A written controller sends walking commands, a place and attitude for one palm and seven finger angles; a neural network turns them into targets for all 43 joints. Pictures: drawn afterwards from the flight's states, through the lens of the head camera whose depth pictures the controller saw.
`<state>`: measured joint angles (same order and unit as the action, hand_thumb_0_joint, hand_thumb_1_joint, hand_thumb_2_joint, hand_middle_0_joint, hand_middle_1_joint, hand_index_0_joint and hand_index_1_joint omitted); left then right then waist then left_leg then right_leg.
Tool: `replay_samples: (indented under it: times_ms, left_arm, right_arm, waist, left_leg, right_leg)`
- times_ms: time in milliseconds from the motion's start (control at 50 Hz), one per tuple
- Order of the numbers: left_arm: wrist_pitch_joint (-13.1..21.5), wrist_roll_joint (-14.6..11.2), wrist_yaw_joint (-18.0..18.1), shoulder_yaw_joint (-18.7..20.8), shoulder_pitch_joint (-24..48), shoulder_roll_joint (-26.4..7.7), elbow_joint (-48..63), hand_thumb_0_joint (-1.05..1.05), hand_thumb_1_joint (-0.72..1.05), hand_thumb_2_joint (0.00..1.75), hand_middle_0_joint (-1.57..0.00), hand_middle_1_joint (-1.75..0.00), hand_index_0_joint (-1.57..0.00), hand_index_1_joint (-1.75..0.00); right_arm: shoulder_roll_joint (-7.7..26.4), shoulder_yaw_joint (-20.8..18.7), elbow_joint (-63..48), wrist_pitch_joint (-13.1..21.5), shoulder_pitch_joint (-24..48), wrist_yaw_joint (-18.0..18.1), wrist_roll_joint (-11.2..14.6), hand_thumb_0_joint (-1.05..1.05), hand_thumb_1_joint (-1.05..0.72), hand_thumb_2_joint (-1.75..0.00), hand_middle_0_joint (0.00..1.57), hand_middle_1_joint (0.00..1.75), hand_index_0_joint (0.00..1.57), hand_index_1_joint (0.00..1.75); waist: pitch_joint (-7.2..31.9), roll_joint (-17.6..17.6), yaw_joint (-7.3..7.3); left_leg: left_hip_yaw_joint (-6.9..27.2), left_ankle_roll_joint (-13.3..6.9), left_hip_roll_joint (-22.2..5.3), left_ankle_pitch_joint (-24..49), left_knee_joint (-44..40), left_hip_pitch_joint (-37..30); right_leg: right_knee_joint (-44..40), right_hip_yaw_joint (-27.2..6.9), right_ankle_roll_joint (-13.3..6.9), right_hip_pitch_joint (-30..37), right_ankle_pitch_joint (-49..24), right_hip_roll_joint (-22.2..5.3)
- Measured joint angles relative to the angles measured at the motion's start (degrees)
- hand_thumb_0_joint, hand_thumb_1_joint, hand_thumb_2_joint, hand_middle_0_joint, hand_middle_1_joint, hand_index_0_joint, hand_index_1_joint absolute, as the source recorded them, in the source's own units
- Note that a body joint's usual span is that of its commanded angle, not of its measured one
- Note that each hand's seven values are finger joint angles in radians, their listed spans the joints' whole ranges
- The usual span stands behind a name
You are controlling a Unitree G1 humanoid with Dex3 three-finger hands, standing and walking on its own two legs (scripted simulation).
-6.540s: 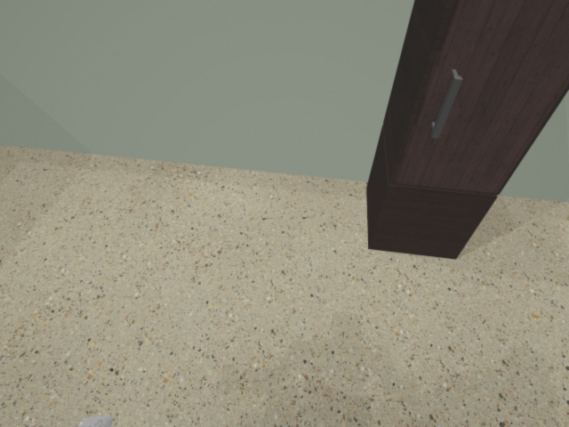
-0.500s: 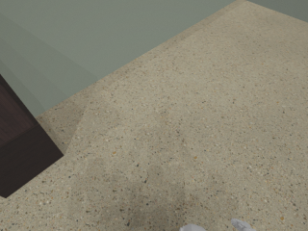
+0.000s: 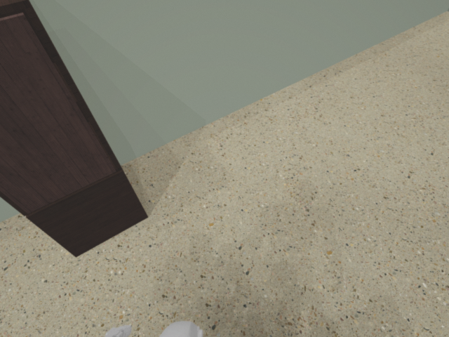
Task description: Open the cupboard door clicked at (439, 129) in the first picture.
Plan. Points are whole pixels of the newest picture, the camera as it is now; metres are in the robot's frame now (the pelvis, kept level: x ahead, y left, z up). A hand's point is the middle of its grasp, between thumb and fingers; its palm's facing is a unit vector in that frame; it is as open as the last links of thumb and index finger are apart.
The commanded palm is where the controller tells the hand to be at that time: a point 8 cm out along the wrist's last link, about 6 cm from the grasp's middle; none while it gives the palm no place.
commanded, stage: turn to face it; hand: left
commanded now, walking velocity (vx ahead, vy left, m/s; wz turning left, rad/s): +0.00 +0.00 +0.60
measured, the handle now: out of the picture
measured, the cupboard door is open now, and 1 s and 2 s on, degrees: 0 0 0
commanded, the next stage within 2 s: take the last steps up to it in 0.88 s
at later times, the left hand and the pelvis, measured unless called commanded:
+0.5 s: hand out of the picture +0.00 +0.28 -0.16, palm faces +0.32 -0.91 -0.26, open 7.4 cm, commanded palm none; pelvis -0.02 +0.05 +0.00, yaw +17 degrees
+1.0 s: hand out of the picture -0.08 +0.20 -0.16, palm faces +0.52 -0.81 -0.26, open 7.4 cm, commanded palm none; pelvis -0.03 +0.00 +0.00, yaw +31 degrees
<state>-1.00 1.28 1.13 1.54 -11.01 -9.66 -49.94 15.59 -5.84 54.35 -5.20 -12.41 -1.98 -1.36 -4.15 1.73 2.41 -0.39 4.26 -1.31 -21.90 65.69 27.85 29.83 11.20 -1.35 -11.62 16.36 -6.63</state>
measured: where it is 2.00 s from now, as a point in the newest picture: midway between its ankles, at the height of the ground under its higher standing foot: outside the picture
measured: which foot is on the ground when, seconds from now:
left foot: up 0.00-0.22, down 0.24-0.70, up 0.72-1.00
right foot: down 0.00-0.24, up 0.26-0.68, down 0.70-1.00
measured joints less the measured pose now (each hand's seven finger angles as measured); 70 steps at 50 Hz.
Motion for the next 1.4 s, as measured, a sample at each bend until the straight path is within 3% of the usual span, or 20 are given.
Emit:
replay_samples:
  times_ms: [180,220,240,300,360,420,540,620,680,700,760,820,880,960,1060,1120,1160,1200,1260,1400]
  left_arm:
    - [-0.45,0.41,-0.35,1.06,-2.29,-2.57,-2.11,0.01,0.9,0.9,-0.2,-0.3,-0.2,-0.3]
    - [-0.85,0.17,-0.45,1.68,-3.1,-3.69,-2.59,0.01,0.9,0.9,-0.2,-0.3,-0.2,-0.3]
    - [-1.19,-0.07,-0.56,2.05,-3.72,-4.2,-2.64,0.01,0.9,0.9,-0.2,-0.3,-0.2,-0.3]
    - [-3.2,-0.17,-0.25,3.02,-3.3,-6.12,-3.82,0.01,0.9,0.9,-0.2,-0.3,-0.2,-0.3]
    - [-3.59,-0.27,-0.44,3.49,-2.15,-6.55,-4.29,0.01,0.91,0.9,-0.2,-0.3,-0.2,-0.3]
    - [-2.88,-0.38,-0.76,3.34,-1.09,-6.34,-3.36,0.01,0.91,0.9,-0.19,-0.3,-0.19,-0.3]
    - [-2.4,-0.61,-0.57,2.71,1.43,-5.15,-1.47,0.01,0.91,0.9,-0.19,-0.3,-0.19,-0.3]
    - [-1.92,-0.89,-0.37,2.06,3.06,-3.92,-0.37,0.01,0.91,0.9,-0.19,-0.3,-0.19,-0.3]
    - [-0.91,-1.06,-0.27,1.43,3.16,-3.01,0.64,0.01,0.91,0.9,-0.19,-0.3,-0.2,-0.3]
    - [-0.31,-0.83,-0.14,1.25,2.98,-2.57,0.83,0.01,0.91,0.9,-0.2,-0.3,-0.2,-0.3]
    - [0.28,-0.38,-0.12,0.38,1.98,-1.08,0.77,0.01,0.9,0.9,-0.2,-0.3,-0.2,-0.3]
    - [-0.03,-0.27,-0.01,0.14,0.3,-0.27,-0.04,0.01,0.9,0.9,-0.2,-0.3,-0.2,-0.3]
    - [-0.09,-0.14,0.05,0.08,-1.0,-0.02,-1.27,0.01,0.9,0.9,-0.2,-0.3,-0.2,-0.3]
    - [0.14,0.23,-0.03,0.18,-2.52,-0.23,-2.7,0.01,0.9,0.9,-0.2,-0.3,-0.2,-0.3]
    - [0.33,0.53,-0.29,0.7,-4.45,-1.39,-5.03,0.01,0.9,0.9,-0.2,-0.3,-0.2,-0.3]
    - [-0.17,0.17,-0.51,1.32,-6.5,-2.58,-6.79,0.01,0.9,0.9,-0.2,-0.3,-0.2,-0.3]
    - [-1.29,0.03,-0.67,1.9,-7.32,-3.68,-8.31,0.01,0.9,0.9,-0.2,-0.3,-0.2,-0.3]
    - [-2.22,0.31,-0.89,2.05,-8.01,-4.16,-9.89,0.01,0.9,0.9,-0.2,-0.3,-0.2,-0.3]
    - [-1.74,0.47,-1.71,1.93,-8.0,-4.39,-11.02,0.01,0.91,0.9,-0.19,-0.3,-0.19,-0.3]
    - [-0.5,0.28,-2.12,1.38,-5.83,-2.77,-10.67,0.01,0.91,0.9,-0.19,-0.3,-0.19,-0.3]
  right_arm:
    - [-0.95,1.32,-0.67,0.58,3.44,0.04,0.53,0.01,-0.91,-0.9,0.19,0.3,0.2,0.3]
    - [-1.06,1.65,-1.7,1.42,3.96,0.02,0.52,0.01,-0.91,-0.9,0.19,0.3,0.2,0.3]
    - [-0.9,1.74,-2.35,2.07,4.03,-0.03,0.43,0.01,-0.91,-0.9,0.2,0.3,0.2,0.3]
    - [-1.99,2.27,-2.98,3.48,4.83,0.46,0.31,0.01,-0.91,-0.9,0.2,0.3,0.2,0.3]
    - [-2.54,2.7,-3.16,3.74,4.11,1.26,0.14,0.01,-0.91,-0.9,0.2,0.3,0.2,0.3]
    - [-2.8,3.02,-2.74,3.57,3.4,1.47,0.17,0.01,-0.91,-0.9,0.2,0.3,0.2,0.3]
    - [-3.3,2.88,-2.18,3.18,1.94,1.35,0.05,0.01,-0.91,-0.9,0.2,0.3,0.21,0.3]
    - [-3.22,2.4,-1.8,2.67,0.92,1.32,-0.11,0.01,-0.9,-0.9,0.2,0.3,0.21,0.3]
    - [-2.83,1.89,-1.55,2.13,0.03,1.31,0.08,0.01,-0.9,-0.9,0.2,0.3,0.21,0.3]
    - [-2.47,1.65,-1.49,2.01,-0.23,1.26,0.31,0.01,-0.9,-0.9,0.2,0.3,0.21,0.3]
    - [-1.58,0.76,-0.73,1.06,-0.47,1.32,0.21,0.01,-0.91,-0.9,0.2,0.3,0.2,0.3]
    - [-1.02,0.4,0.0,0.48,-0.59,0.87,0.0,0.01,-0.91,-0.9,0.2,0.3,0.2,0.3]
    - [-0.89,0.45,0.6,0.43,-0.77,0.67,-0.03,0.01,-0.91,-0.9,0.2,0.3,0.2,0.3]
    - [-1.18,0.89,1.71,0.19,-0.35,0.81,0.16,0.01,-0.91,-0.9,0.2,0.3,0.2,0.3]
    - [-1.85,1.91,2.38,0.94,1.61,1.16,0.58,0.01,-0.91,-0.9,0.19,0.3,0.2,0.3]
    - [-2.32,2.73,1.79,2.74,1.57,1.16,0.46,0.01,-0.91,-0.9,0.19,0.3,0.2,0.3]
    - [-3.47,3.08,1.7,3.94,1.54,1.29,-0.01,0.01,-0.91,-0.9,0.2,0.3,0.2,0.3]
    - [-4.44,3.63,1.59,4.87,0.35,1.6,-0.16,0.01,-0.91,-0.9,0.2,0.3,0.2,0.3]
    - [-5.78,4.4,2.43,5.94,-2.29,2.3,0.01,0.01,-0.91,-0.9,0.2,0.3,0.2,0.3]
    - [-8.27,4.91,6.56,7.3,-8.29,2.93,0.55,0.01,-0.91,-0.9,0.2,0.3,0.2,0.3]
  waist:
    - [-1.29,-2.9,-2.57]
    - [-1.01,-3.44,-2.82]
    - [-0.47,-3.37,-2.84]
    - [-0.78,-5.02,-3.26]
    - [-0.48,-4.37,-2.9]
    - [-0.21,-3.66,-2.83]
    - [0.28,-2.24,-1.58]
    - [0.52,-1.07,-0.44]
    - [1.11,-0.26,-0.23]
    - [1.27,0.4,-0.37]
    - [1.15,1.81,-0.26]
    - [1.36,1.63,-0.4]
    - [1.35,0.98,-0.49]
    - [0.91,-0.54,-1.53]
    - [0.22,-2.22,-3.47]
    - [1.41,-2.78,-3.94]
    - [1.61,-4.13,-4.26]
    - [2.44,-4.05,-4.1]
    - [3.19,-3.62,-3.51]
    - [3.55,-3.27,-2.9]
  left_leg:
    - [-4.4,-0.78,-1.19,-2.98,-20.72,-7.94]
    - [-5.6,-1.53,-0.86,1.54,-28.49,-11.19]
    - [-5.16,-2.99,-0.81,5.66,-31.5,-12.02]
    - [-4.51,-6.04,0.44,3.36,-28.34,-10.4]
    - [-2.43,-6.26,1.0,4.34,-31.27,-11.39]
    - [-0.65,-6.63,1.86,6.98,-35.14,-12.68]
    - [2.95,-6.54,3.31,9.54,-38.09,-13.04]
    - [5.39,-5.7,4.22,9.83,-37.1,-11.87]
    - [6.87,-4.59,5.13,9.15,-34.61,-10.16]
    - [7.29,-4.23,5.17,8.29,-32.61,-9.09]
    - [6.27,-3.27,5.55,-3.19,-17.48,-4.11]
    - [3.72,-2.43,4.27,-2.02,-4.02,-0.57]
    - [2.55,-1.43,2.22,0.22,-0.33,-0.32]
    - [1.36,-0.74,0.34,-1.97,-7.19,-3.87]
    - [-0.76,-1.33,0.12,-4.18,-21.08,-10.2]
    - [-2.46,-2.79,0.23,-0.05,-33.87,-15.97]
    - [-2.88,-5.03,0.96,2.48,-33.28,-15.79]
    - [-3.0,-6.13,0.79,2.52,-34.01,-16.95]
    - [-2.4,-6.48,1.11,4.47,-39.33,-20.46]
    - [-2.34,-7.24,2.97,6.64,-47.99,-26.89]
  right_leg:
    - [3.0,5.75,1.74,-1.01,1.43,-3.6]
    - [6.05,6.97,2.73,-2.17,2.9,-4.73]
    - [8.95,7.01,3.35,-3.68,3.99,-5.2]
    - [23.48,-1.22,5.22,-10.01,14.65,-3.65]
    - [32.66,-5.73,5.95,-14.26,11.74,-1.22]
    - [33.4,-7.86,6.52,-15.7,8.2,-0.25]
    - [25.17,-9.85,6.86,-13.49,8.29,1.68]
    - [16.33,-10.04,6.21,-9.66,8.81,3.6]
    - [5.1,-9.35,5.49,-4.53,3.22,4.82]
    - [2.38,-8.87,4.16,-3.43,1.13,5.1]
    - [3.5,-6.8,0.7,-3.01,0.9,4.63]
    - [1.41,-5.56,0.22,-1.3,0.12,3.5]
    - [-0.25,-4.22,0.34,-0.26,-0.76,2.48]
    - [-0.9,-2.85,0.69,-0.14,-1.26,0.98]
    - [0.08,-1.51,1.98,-1.31,-1.33,-0.58]
    - [3.22,-0.58,3.34,-2.95,0.19,-1.24]
    - [10.53,-2.71,3.35,-5.77,7.93,-1.15]
    - [20.14,-4.82,2.92,-9.4,10.89,0.42]
    - [28.83,-5.94,2.85,-13.6,6.04,1.24]
    - [28.23,-7.23,4.14,-18.12,-1.13,0.44]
